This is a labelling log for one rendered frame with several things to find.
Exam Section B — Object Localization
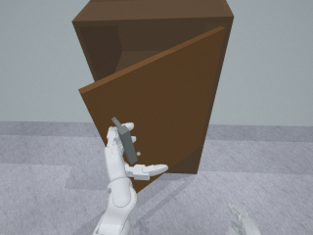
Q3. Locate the robot left forearm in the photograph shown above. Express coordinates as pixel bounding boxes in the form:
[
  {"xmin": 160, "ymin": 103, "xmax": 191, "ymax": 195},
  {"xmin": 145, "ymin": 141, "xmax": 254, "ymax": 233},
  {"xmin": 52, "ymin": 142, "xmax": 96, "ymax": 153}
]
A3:
[{"xmin": 92, "ymin": 177, "xmax": 139, "ymax": 235}]

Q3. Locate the robot right hand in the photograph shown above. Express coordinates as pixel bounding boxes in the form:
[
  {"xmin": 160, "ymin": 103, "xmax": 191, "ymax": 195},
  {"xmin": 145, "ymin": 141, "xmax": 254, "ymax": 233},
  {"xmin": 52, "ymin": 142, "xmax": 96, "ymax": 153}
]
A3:
[{"xmin": 225, "ymin": 204, "xmax": 262, "ymax": 235}]

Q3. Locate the cupboard door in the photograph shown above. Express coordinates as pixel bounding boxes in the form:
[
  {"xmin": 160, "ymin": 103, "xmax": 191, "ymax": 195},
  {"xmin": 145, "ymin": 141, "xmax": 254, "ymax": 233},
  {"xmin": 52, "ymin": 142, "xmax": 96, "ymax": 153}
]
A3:
[{"xmin": 78, "ymin": 26, "xmax": 226, "ymax": 194}]

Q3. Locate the handle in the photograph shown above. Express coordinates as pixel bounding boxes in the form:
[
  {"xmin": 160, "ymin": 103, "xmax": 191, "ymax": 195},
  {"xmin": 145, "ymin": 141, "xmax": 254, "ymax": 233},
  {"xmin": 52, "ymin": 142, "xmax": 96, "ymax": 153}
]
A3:
[{"xmin": 112, "ymin": 117, "xmax": 138, "ymax": 165}]

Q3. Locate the robot left hand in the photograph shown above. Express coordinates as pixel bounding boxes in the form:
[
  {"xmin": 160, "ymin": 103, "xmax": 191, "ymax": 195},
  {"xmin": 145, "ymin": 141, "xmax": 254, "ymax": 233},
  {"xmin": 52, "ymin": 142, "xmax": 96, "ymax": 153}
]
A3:
[{"xmin": 104, "ymin": 122, "xmax": 168, "ymax": 183}]

